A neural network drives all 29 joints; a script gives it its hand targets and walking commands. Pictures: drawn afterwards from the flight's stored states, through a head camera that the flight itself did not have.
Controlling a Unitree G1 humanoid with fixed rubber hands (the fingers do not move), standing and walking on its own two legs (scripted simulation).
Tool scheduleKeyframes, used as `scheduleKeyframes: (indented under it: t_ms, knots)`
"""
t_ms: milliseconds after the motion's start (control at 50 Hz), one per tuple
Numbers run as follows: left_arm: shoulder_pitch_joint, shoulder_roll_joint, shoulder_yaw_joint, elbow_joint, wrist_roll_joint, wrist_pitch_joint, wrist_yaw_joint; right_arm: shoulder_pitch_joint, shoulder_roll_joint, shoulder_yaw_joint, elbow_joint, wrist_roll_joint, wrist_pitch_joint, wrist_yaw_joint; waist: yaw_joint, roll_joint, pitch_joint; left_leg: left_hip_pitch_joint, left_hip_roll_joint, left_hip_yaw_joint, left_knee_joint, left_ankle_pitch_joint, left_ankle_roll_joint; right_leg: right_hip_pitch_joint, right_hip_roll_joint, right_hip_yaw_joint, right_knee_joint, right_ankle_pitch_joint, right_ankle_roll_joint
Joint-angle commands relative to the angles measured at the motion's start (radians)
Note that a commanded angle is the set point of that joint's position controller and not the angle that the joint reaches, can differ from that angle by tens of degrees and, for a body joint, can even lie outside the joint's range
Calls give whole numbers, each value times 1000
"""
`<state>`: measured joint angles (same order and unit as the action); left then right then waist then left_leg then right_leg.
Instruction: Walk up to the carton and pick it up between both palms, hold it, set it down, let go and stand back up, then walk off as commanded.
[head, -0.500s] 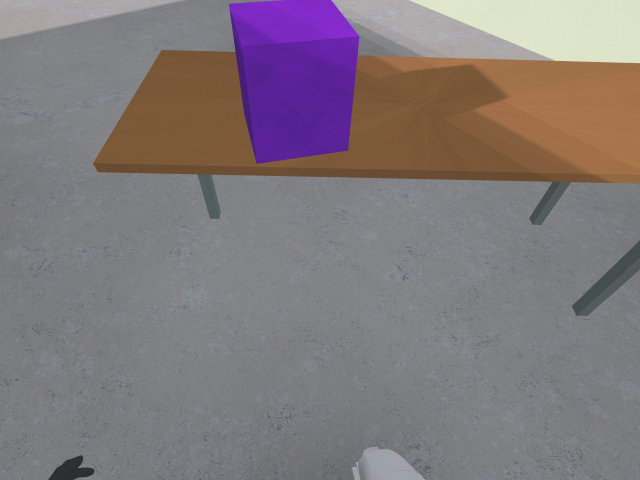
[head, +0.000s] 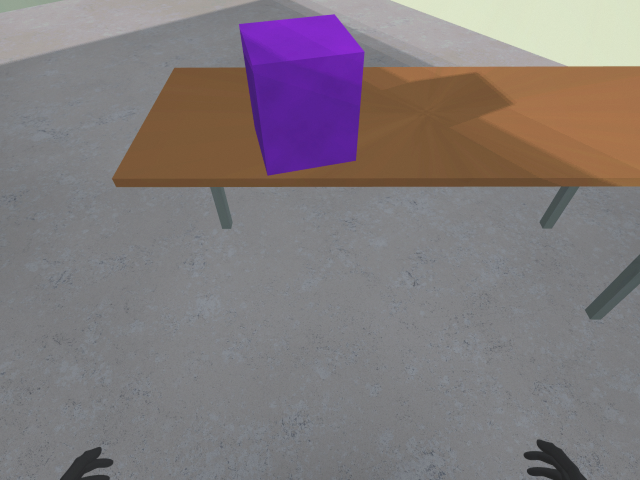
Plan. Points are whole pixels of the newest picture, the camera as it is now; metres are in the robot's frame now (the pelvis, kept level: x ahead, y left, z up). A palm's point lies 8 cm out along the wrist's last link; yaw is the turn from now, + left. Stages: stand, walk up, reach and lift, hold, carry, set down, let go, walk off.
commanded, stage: walk off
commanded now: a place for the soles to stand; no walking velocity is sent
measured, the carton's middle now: (300, 96) +0.86 +0.04 +0.04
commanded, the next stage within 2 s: stand in 0.22 s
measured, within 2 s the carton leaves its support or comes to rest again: neither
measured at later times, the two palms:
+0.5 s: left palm out of the picture +0.14 +0.29 -0.10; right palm out of the picture +0.12 -0.32 -0.09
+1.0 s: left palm out of the picture +0.12 +0.30 -0.09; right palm out of the picture +0.10 -0.33 -0.10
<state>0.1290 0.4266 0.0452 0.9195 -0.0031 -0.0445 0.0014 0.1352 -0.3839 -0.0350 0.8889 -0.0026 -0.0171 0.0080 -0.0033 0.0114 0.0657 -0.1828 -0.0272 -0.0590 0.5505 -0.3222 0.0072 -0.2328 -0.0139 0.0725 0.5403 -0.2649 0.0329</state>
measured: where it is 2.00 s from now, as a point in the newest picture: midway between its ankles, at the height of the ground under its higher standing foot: outside the picture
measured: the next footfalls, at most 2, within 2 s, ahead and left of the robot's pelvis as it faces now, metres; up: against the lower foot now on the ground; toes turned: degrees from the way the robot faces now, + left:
none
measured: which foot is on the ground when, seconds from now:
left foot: down 0.00-1.00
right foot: down 0.00-1.00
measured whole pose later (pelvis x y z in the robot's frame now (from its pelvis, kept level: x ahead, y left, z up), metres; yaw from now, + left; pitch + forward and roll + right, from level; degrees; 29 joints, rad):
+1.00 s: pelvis +0.01 -0.02 +0.01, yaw -2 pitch -2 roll +0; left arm 0.07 0.39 0.02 1.08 0.01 -0.02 0.01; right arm 0.07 -0.38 -0.03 1.09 0.00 -0.01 -0.01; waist 0.00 0.01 0.06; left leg -0.07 0.01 -0.04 0.33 -0.23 -0.02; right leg -0.15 0.01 0.09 0.36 -0.18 0.02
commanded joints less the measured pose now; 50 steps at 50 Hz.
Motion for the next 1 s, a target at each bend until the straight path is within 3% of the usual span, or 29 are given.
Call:
scheduleKeyframes:
  t_ms: [0,20,40,60,80,100,140,180,200,220,240,260,380,420,500,520,600,660,680,740,780,840,860,880,900,920,940,960,980]
  knots:
    - [-51,154,31,-49,-4,-12,3,-54,-212,-46,-51,1,-11,-7,5,8,-62,-54,112,-129,-137,207,63,65,-45,66,-75,185,-84]
    - [-23,167,26,-46,-2,-5,8,-59,-234,-45,-46,1,-10,-10,0,23,-94,-46,118,-118,-145,181,78,82,-37,47,-36,214,-90]
    - [-49,161,25,-41,-3,-5,5,-62,-227,-50,-42,1,-9,-10,3,23,-69,-70,116,-128,-155,130,61,56,-36,55,-68,122,-86]
    - [-57,162,30,-30,-2,-7,4,-65,-223,-47,-37,4,-7,-8,7,-28,-38,-86,98,-124,-169,78,67,55,-42,89,-100,70,-91]
    - [-85,167,31,-30,3,-7,3,-39,-219,-48,-30,4,-6,-5,-6,-6,-34,-67,92,-128,-157,88,62,23,-53,96,-120,16,-93]
    - [-81,182,36,-21,3,-9,2,-27,-214,-42,-25,4,-2,-6,-23,-24,-34,-60,83,-114,-136,142,54,58,-69,115,-117,70,-93]
    - [-75,179,37,-11,2,-12,4,-40,-211,-49,-20,10,-10,-4,-13,-24,-39,-46,91,-100,-145,137,43,39,-70,87,-114,121,-89]
    - [-93,175,38,-35,0,-10,8,-53,-207,-40,-26,3,-14,-4,-19,30,-72,-14,94,-107,-169,186,53,51,-58,71,-74,174,-83]
    - [-70,160,23,-16,-5,-11,6,-70,-221,-48,-25,6,-12,-9,-7,-1,-79,-17,108,-116,-140,216,62,56,-56,61,-88,221,-84]
    - [-89,123,17,9,-1,-10,5,-80,-192,-33,16,-3,-12,-4,9,-12,-57,-30,114,-86,-179,246,32,76,-74,87,-116,230,-70]
    - [-108,122,12,4,2,-6,5,-85,-167,-25,19,-1,-12,-6,3,39,-100,9,114,-87,-176,276,26,89,-66,78,-119,255,-70]
    - [-100,124,12,0,6,-1,3,-82,-187,-31,21,-3,-15,-6,-2,-20,-81,7,126,-80,-180,334,26,105,-70,70,-125,326,-62]
    - [-75,162,12,48,0,8,11,-107,-212,-30,76,9,-14,-14,20,37,-121,84,121,-45,-190,446,8,149,-73,67,-137,421,-63]
    - [-95,149,8,54,6,13,17,-88,-215,-31,92,10,-10,-20,-5,12,-168,123,123,-30,-187,499,3,176,-76,72,-125,481,-61]
    - [-108,147,8,70,13,11,10,-131,-180,-19,105,-2,-7,-20,15,-14,-104,73,129,-32,-214,365,3,157,-75,69,-155,400,-51]
    - [-124,113,-5,62,16,19,6,-124,-182,-24,102,3,-8,-20,-9,3,-141,103,122,-22,-209,382,1,157,-70,71,-160,426,-54]
    - [-82,116,1,85,14,9,6,-97,-210,-29,132,-3,-9,-19,9,-38,-114,133,128,-34,-218,390,2,128,-64,72,-173,400,-50]
    - [-92,133,4,100,12,10,15,-134,-203,-30,133,-3,-2,-16,-1,7,-85,82,116,-24,-232,334,3,140,-73,76,-179,414,-49]
    - [-130,177,9,83,16,8,20,-150,-196,-35,130,4,3,-13,-4,-40,-94,101,128,-40,-260,308,0,130,-71,68,-192,350,-49]
    - [-103,161,10,103,12,13,15,-141,-190,-30,149,0,-1,-5,8,-38,-76,78,131,-46,-264,233,7,135,-79,84,-220,323,-54]
    - [-85,153,11,111,18,14,18,-130,-199,-38,146,4,0,-14,5,8,-87,99,115,-30,-253,277,-1,129,-65,79,-229,330,-44]
    - [-75,151,10,106,10,14,16,-126,-167,-21,156,5,-2,-9,14,-27,-110,99,131,-42,-276,274,6,160,-75,74,-212,346,-44]
    - [-121,157,8,108,12,12,14,-116,-199,-35,155,5,2,-14,-16,-25,-91,111,128,-35,-266,271,-4,118,-78,85,-221,326,-54]
    - [-120,164,9,102,14,14,16,-107,-185,-24,166,7,6,-19,-5,-34,-97,131,131,-38,-269,252,0,105,-76,93,-223,322,-53]
    - [-123,166,6,107,11,15,18,-97,-176,-25,154,1,-3,-17,-15,18,-84,109,137,-40,-264,261,9,111,-73,102,-215,325,-50]
    - [-130,155,6,112,9,8,12,-115,-178,-15,167,-10,0,-20,7,-2,-106,103,153,-50,-265,283,14,130,-82,92,-206,306,-62]
    - [-128,163,10,97,22,13,10,-81,-166,-14,154,3,0,-19,-15,-48,-107,115,135,-48,-267,253,-3,114,-62,69,-214,280,-51]
    - [-109,131,3,109,13,16,11,-116,-170,-21,154,-3,-3,-17,-5,24,-110,119,144,-44,-256,278,6,111,-71,86,-212,314,-54]
    - [-95,151,5,108,8,15,10,-96,-184,-21,153,1,-1,-17,2,-26,-103,80,124,-39,-266,244,6,142,-68,92,-231,297,-45]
